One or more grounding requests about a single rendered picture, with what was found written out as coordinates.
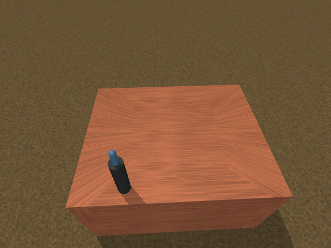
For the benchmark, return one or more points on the bottle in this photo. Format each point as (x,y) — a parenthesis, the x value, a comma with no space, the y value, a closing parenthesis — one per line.
(118,172)

